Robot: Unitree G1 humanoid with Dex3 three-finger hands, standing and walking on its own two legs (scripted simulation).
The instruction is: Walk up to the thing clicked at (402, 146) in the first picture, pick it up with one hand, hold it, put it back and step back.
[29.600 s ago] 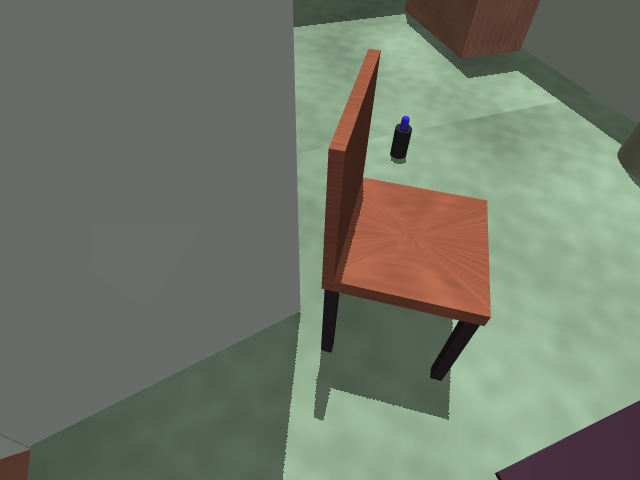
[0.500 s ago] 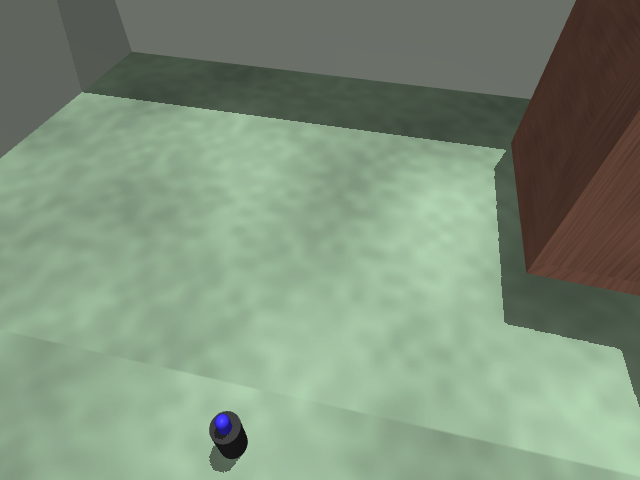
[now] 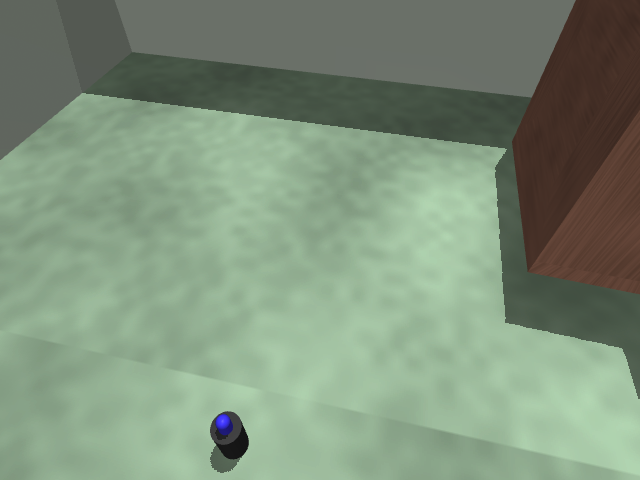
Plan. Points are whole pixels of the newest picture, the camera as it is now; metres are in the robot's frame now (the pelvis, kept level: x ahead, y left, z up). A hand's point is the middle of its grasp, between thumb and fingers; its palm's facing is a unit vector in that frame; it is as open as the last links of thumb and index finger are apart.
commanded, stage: stand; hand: left
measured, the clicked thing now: (228, 432) +0.36 +0.25 -0.67
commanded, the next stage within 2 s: go down in 0.54 s
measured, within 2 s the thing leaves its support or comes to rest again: neither
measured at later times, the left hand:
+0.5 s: hand out of the picture +0.07 +0.25 -0.16, palm faces -0.03 -0.94 -0.34, open 7.4 cm
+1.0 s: hand out of the picture +0.15 +0.27 -0.16, palm faces +0.04 -0.94 -0.35, open 13.8 cm
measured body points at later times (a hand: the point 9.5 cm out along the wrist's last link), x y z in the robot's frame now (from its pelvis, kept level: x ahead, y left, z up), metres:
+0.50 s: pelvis +0.00 +0.00 +0.00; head +0.01 +0.00 +0.45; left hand +0.08 +0.30 -0.13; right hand +0.07 -0.30 -0.14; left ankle +0.00 +0.14 -0.75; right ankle +0.00 -0.11 -0.75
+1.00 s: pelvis -0.01 +0.01 -0.02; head +0.05 +0.02 +0.42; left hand +0.15 +0.32 -0.14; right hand +0.09 -0.25 -0.14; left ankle +0.00 +0.14 -0.75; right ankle +0.00 -0.11 -0.75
